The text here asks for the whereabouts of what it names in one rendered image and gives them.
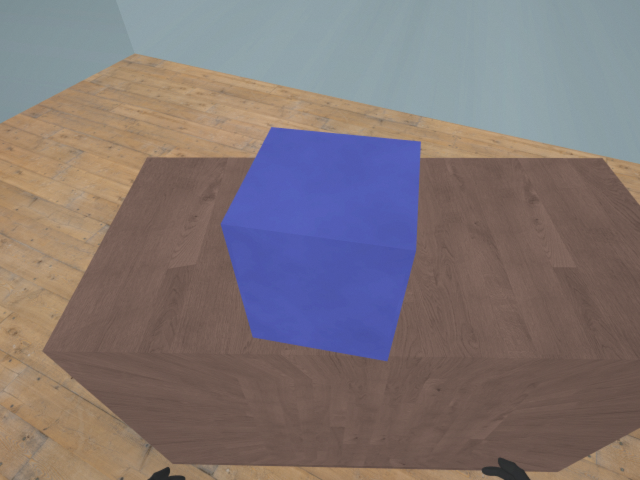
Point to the pedestal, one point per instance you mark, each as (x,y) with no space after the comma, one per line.
(518,336)

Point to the carton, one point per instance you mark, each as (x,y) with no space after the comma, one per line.
(322,237)

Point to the robot right hand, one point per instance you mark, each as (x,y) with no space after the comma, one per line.
(508,471)

